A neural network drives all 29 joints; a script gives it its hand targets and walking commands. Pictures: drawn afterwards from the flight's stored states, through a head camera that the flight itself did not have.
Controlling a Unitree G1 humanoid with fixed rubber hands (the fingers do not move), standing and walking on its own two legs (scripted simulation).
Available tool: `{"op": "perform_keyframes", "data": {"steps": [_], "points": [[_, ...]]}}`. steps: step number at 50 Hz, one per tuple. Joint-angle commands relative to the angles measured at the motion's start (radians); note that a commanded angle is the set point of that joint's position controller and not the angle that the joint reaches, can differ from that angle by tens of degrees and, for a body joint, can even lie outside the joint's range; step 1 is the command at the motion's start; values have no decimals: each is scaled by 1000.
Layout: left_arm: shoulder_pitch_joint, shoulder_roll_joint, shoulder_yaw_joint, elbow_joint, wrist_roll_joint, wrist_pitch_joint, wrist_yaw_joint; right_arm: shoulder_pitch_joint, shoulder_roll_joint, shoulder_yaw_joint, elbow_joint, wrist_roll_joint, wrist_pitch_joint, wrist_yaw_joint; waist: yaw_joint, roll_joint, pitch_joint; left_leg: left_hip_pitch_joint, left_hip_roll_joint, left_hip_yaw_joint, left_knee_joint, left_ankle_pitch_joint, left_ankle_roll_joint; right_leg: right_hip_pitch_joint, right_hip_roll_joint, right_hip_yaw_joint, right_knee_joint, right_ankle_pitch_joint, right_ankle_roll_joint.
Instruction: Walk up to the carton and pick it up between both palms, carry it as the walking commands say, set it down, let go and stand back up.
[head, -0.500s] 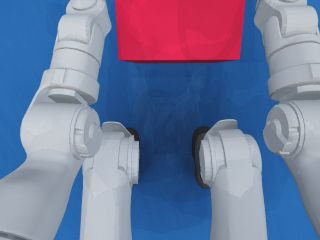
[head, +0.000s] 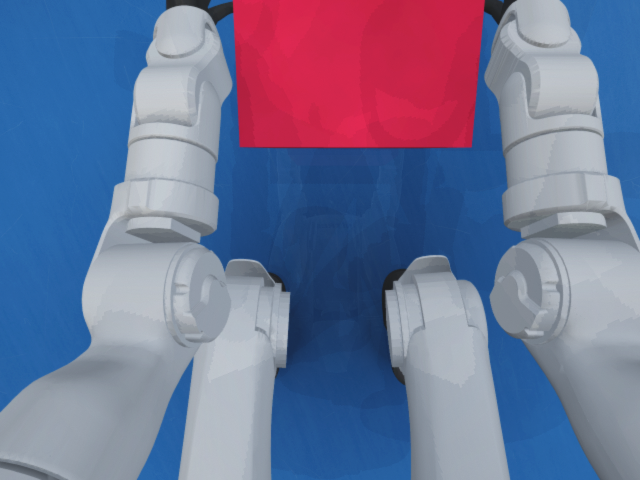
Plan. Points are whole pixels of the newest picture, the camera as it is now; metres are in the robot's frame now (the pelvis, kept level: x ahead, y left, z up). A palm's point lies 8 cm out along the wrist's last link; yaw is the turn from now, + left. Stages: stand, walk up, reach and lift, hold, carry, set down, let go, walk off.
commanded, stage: reach and lift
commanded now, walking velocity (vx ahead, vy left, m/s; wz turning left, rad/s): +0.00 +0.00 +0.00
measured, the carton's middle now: (352, 7) +0.58 -0.03 -0.20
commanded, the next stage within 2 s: none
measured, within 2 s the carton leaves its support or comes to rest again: neither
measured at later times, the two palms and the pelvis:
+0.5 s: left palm (150, 6) +0.53 +0.12 -0.05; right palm out of the picture +0.52 -0.17 -0.05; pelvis +0.00 +0.00 +0.05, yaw +0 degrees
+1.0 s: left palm out of the picture +0.51 +0.13 +0.02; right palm out of the picture +0.50 -0.16 +0.03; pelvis +0.00 +0.00 +0.10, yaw +0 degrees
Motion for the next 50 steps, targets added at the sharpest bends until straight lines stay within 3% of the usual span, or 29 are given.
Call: {"op": "perform_keyframes", "data": {"steps": [1,15,28,50], "points": [[-677,-969,-456,-104,-137,-28,-312,-640,1021,447,-116,154,-39,364,1,-40,-1405,669,-64,167,-157,434,41,741,55,-167,-164,474,-13],[-608,-1007,-436,-98,-103,-3,-339,-573,1063,411,-106,103,-20,342,-6,-42,-1384,631,-72,174,-270,358,34,799,65,-148,-284,424,-18],[-549,-1056,-416,-83,-71,23,-348,-525,1129,401,-96,79,5,353,11,-48,-1409,692,-76,170,-357,329,35,831,72,-150,-366,385,-15],[-431,-1145,-436,-75,-51,35,-354,-407,1200,391,-84,55,17,363,3,-22,-1384,829,-82,143,-498,326,31,910,78,-141,-506,364,-17]]}}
